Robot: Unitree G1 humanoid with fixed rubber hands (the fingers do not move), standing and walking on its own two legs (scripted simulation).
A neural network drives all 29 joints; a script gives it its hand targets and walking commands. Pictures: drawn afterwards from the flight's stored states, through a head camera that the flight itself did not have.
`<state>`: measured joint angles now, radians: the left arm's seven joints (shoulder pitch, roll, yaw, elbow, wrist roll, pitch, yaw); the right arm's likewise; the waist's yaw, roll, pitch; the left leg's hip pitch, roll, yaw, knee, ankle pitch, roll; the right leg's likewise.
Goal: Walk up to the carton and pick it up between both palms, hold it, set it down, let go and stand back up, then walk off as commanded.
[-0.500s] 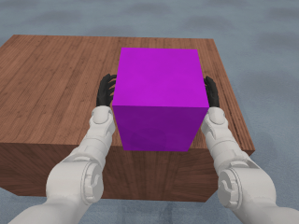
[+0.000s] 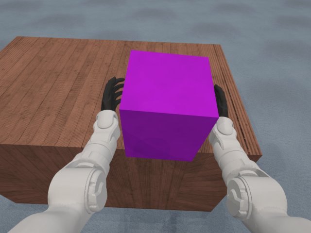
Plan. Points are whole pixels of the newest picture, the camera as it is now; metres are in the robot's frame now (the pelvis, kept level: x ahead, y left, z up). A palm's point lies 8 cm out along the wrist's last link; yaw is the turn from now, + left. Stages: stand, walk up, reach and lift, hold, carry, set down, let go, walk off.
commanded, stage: reach and lift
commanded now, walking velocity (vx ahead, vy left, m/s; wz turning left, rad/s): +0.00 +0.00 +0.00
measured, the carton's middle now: (164, 110) +0.44 -0.02 +0.07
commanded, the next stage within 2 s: none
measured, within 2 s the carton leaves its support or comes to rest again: neither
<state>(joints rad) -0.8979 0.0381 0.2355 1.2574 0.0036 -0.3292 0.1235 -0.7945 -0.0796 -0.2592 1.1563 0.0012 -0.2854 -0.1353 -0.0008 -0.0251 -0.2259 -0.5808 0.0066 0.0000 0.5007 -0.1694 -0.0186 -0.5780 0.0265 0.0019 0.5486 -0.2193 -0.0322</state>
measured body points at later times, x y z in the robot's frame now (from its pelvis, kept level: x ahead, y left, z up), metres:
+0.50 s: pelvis -0.01 +0.00 +0.00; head -0.05 +0.01 +0.45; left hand +0.42 +0.14 +0.18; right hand +0.40 -0.16 +0.16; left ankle +0.03 +0.13 -0.73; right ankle +0.02 -0.10 -0.73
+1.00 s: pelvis -0.05 +0.00 +0.00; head -0.09 +0.04 +0.45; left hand +0.38 +0.17 +0.23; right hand +0.37 -0.13 +0.20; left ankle +0.03 +0.13 -0.73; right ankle +0.02 -0.10 -0.73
